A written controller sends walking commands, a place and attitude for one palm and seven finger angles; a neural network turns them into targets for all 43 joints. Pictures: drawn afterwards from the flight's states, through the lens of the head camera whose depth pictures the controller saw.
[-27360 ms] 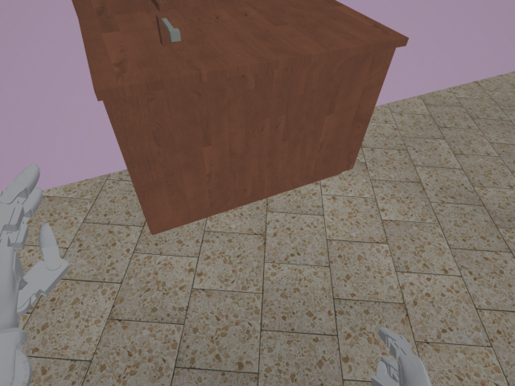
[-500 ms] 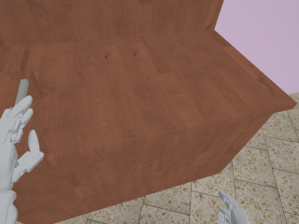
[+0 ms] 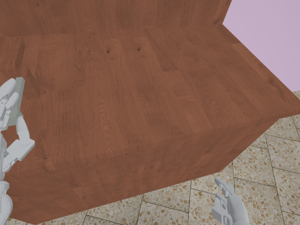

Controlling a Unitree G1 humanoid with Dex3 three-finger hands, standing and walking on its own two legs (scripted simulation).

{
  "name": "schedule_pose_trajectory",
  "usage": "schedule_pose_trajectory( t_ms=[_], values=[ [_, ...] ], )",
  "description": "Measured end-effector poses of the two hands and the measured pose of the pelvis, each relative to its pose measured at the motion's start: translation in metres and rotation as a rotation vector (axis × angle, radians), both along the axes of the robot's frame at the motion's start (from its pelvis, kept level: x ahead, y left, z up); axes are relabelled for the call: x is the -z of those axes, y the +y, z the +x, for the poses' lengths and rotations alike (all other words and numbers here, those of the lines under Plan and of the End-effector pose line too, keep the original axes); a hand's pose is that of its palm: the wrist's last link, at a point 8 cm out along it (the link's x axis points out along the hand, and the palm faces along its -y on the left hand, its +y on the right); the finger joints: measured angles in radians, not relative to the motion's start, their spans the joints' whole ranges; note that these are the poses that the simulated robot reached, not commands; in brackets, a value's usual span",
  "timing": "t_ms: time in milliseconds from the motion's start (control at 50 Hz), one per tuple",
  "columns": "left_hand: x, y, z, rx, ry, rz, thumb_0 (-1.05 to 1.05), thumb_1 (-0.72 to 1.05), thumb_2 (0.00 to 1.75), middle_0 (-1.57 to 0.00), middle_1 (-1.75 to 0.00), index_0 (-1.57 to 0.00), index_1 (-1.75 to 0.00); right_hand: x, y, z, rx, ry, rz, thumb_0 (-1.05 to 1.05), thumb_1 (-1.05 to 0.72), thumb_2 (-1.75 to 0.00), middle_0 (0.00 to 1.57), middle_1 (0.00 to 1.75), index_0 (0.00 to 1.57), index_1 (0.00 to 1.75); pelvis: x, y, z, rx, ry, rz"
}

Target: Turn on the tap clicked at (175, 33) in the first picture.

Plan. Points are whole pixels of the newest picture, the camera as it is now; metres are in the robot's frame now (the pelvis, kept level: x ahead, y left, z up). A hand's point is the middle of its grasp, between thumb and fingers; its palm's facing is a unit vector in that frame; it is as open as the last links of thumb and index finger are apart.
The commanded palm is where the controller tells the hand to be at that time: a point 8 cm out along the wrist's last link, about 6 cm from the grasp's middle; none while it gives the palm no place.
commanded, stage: come to a stop and stand still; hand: left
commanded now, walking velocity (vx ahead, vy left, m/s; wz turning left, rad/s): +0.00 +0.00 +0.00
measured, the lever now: (13, 117) +0.29 +0.35 +0.11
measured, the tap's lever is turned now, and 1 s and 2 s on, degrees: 0 0 0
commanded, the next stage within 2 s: look again from close up in 0.04 s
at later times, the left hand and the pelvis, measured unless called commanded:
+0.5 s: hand (31, 148) +0.21 +0.25 +0.16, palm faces +0.41 -0.85 -0.33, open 7.5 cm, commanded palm +0.15 +0.28 +0.18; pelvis -0.01 +0.00 +0.00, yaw +0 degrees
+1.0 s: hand (26, 170) +0.17 +0.23 +0.18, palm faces +0.62 -0.74 -0.25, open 7.5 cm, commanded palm +0.13 +0.25 +0.18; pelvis -0.02 -0.06 -0.01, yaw +4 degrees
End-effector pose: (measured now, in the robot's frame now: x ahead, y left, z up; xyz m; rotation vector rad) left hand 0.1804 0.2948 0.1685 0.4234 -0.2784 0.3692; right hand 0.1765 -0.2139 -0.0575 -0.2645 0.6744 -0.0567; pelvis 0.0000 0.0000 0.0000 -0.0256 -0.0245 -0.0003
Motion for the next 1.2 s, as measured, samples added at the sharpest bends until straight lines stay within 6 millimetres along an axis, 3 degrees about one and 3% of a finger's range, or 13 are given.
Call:
schedule_pose_trajectory(
  t_ms=[120, 340, 540, 600, 660, 720, 840, 900, 1000, 1060, 1200],
  values=[
    [-0.012, -0.006, -0.005, 0.012, -0.046, 0.019, 0.02, 0.89, 0.90, -0.20, -0.31, -0.21, -0.30, 0.003, -0.002, -0.002, 0.006, 0.013, 0.005, 0.01, -0.90, -0.90, 0.21, 0.30, 0.21, 0.30, 0.000, 0.000, 0.000, -0.005, -0.005, -0.002],
    [0.004, -0.003, -0.011, -0.029, 0.027, -0.027, 0.02, 0.89, 0.90, -0.20, -0.31, -0.21, -0.30, 0.005, -0.007, -0.013, 0.025, 0.023, 0.009, 0.01, -0.90, -0.90, 0.21, 0.30, 0.21, 0.30, -0.001, -0.003, -0.004, -0.004, -0.010, -0.002],
    [-0.003, -0.007, -0.013, -0.013, -0.004, -0.011, 0.02, 0.89, 0.90, -0.20, -0.31, -0.21, -0.30, 0.004, -0.010, -0.017, 0.032, 0.025, 0.001, 0.02, -0.90, -0.90, 0.21, 0.30, 0.21, 0.30, -0.001, -0.004, -0.008, -0.007, -0.012, -0.002],
    [-0.029, 0.007, 0.000, -0.013, -0.059, 0.144, 0.02, 0.89, 0.90, -0.21, -0.31, -0.21, -0.30, 0.009, -0.004, -0.018, -0.057, 0.039, -0.035, 0.01, -0.90, -0.90, 0.20, 0.30, 0.20, 0.30, 0.002, -0.007, -0.013, -0.040, -0.010, 0.005],
    [-0.045, 0.020, 0.010, -0.058, -0.099, 0.034, 0.02, 0.89, 0.90, -0.21, -0.31, -0.21, -0.30, 0.017, -0.001, -0.017, -0.107, 0.056, 0.002, 0.01, -0.90, -0.90, 0.20, 0.30, 0.20, 0.30, 0.002, -0.010, -0.015, -0.031, -0.004, 0.019],
    [-0.032, 0.002, 0.009, -0.030, -0.038, -0.121, 0.02, 0.90, 0.90, -0.20, -0.31, -0.20, -0.30, 0.019, -0.003, -0.012, -0.087, 0.012, 0.058, 0.02, -0.90, -0.90, 0.21, 0.30, 0.21, 0.30, 0.003, -0.012, -0.015, -0.013, -0.010, 0.026],
    [0.019, -0.044, -0.019, -0.013, 0.198, -0.095, 0.02, 0.90, 0.90, -0.20, -0.31, -0.20, -0.30, 0.012, -0.015, 0.001, -0.080, -0.065, 0.077, 0.02, -0.90, -0.90, 0.21, 0.30, 0.21, 0.30, 0.008, -0.029, -0.022, -0.012, -0.012, 0.039],
    [0.015, -0.046, -0.041, -0.085, 0.109, -0.089, 0.02, 0.89, 0.90, -0.21, -0.31, -0.21, -0.30, 0.010, -0.025, 0.006, -0.096, -0.080, 0.052, 0.02, -0.90, -0.90, 0.21, 0.30, 0.21, 0.30, 0.010, -0.044, -0.024, -0.019, -0.009, 0.039],
    [-0.015, -0.039, -0.065, -0.230, -0.107, -0.050, 0.02, 0.89, 0.90, -0.21, -0.31, -0.21, -0.30, 0.020, -0.041, 0.013, -0.150, -0.063, 0.024, 0.01, -0.90, -0.90, 0.21, 0.30, 0.20, 0.30, 0.015, -0.064, -0.024, -0.066, -0.019, 0.025],
    [-0.018, -0.040, -0.058, -0.238, -0.075, -0.074, 0.02, 0.89, 0.90, -0.20, -0.31, -0.20, -0.30, 0.029, -0.050, 0.016, -0.146, -0.043, 0.022, 0.01, -0.90, -0.90, 0.21, 0.30, 0.21, 0.30, 0.015, -0.072, -0.023, -0.081, -0.031, 0.022],
    [0.000, -0.067, -0.020, -0.130, 0.146, -0.112, 0.02, 0.90, 0.90, -0.20, -0.31, -0.20, -0.30, 0.036, -0.072, 0.024, -0.035, -0.058, 0.057, 0.02, -0.90, -0.90, 0.21, 0.30, 0.21, 0.30, 0.015, -0.081, -0.010, -0.052, -0.019, 0.032]
  ],
)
